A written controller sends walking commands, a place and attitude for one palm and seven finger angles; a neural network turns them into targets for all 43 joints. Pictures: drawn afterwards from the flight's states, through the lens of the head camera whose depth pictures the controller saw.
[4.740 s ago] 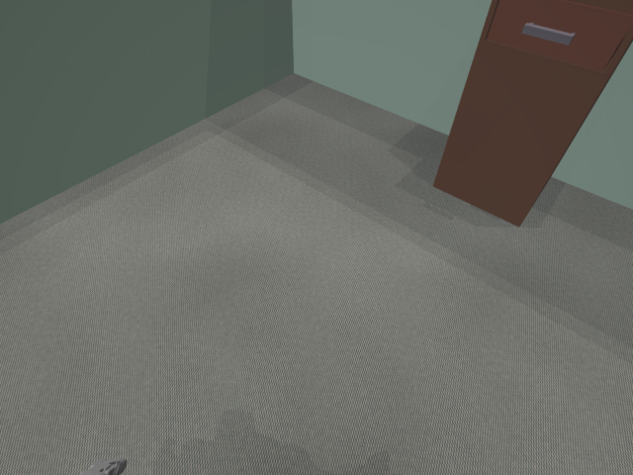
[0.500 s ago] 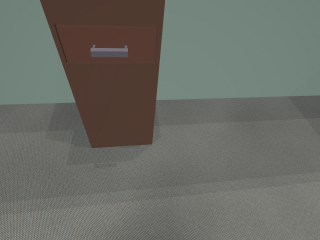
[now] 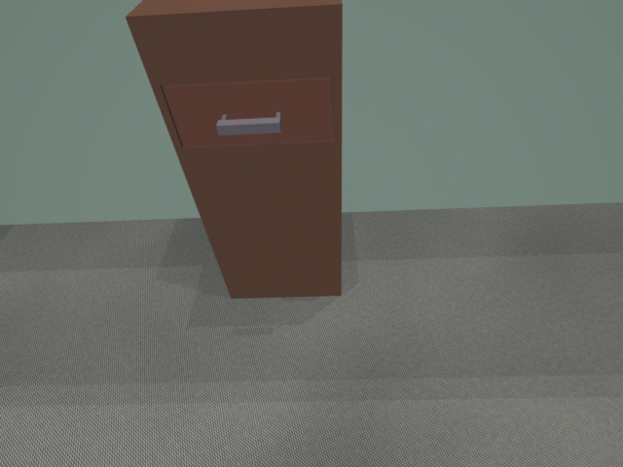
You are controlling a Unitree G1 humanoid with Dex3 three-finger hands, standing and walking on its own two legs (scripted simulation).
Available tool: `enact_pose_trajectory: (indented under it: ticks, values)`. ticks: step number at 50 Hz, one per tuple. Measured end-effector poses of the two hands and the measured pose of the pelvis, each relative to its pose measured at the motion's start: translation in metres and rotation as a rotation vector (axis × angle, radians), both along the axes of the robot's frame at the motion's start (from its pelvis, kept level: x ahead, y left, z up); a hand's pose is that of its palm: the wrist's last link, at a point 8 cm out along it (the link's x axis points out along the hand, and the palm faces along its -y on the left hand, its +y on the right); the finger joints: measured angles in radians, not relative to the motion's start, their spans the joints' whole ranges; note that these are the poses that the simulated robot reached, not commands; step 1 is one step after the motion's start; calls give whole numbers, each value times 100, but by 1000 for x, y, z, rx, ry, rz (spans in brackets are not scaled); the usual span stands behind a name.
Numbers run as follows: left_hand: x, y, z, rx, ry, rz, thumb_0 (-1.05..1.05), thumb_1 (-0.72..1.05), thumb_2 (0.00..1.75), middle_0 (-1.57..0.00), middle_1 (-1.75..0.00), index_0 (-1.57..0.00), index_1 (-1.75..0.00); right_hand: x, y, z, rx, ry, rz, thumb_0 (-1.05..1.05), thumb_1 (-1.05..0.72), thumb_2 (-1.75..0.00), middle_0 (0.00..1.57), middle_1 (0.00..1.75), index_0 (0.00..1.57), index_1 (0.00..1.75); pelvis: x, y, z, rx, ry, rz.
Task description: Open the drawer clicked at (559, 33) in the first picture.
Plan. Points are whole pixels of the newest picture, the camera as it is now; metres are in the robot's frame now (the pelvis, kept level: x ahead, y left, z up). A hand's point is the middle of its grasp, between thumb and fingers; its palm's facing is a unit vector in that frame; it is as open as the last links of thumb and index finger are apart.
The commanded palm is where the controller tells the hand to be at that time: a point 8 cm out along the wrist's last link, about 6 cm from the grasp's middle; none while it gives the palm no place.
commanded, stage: take the last steps up to it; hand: left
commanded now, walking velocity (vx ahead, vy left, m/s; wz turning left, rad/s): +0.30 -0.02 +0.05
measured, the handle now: (250, 121) +0.84 +0.20 +0.02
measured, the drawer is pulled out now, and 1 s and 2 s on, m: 0.00 0.00 0.00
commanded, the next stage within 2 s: come to a stop and stand still in 0.94 s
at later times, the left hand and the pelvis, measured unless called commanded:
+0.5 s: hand out of the picture -0.03 +0.19 -0.18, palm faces +0.12 -0.99 -0.11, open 7.4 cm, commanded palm none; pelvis +0.08 +0.05 +0.00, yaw +2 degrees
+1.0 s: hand (238, 355) +0.34 +0.17 -0.16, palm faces +0.02 -0.98 -0.21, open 7.3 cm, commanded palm none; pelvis +0.25 -0.01 -0.01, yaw +1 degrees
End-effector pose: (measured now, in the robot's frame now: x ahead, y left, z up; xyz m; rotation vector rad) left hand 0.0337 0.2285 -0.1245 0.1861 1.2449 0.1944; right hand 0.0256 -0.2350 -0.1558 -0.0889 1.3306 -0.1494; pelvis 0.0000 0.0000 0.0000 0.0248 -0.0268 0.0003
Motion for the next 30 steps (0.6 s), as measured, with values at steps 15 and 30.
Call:
enact_pose_trajectory:
  ticks: [15, 30]
  values:
    - [-97, -32, -8, -127, 263, 180, 1, 92, 90, -20, -30, -20, -30, 60, 7, 18, -31, 8, 108, 1, -92, -90, 20, 30, 19, 30, 38, 7, 7, -22, 15, 63]
    - [37, 41, -22, -115, 205, 82, 1, 92, 90, -20, -30, -19, -30, 121, 54, 28, -84, -79, 38, -2, -95, -90, 20, 30, 20, 30, 112, 49, 5, -21, 5, 26]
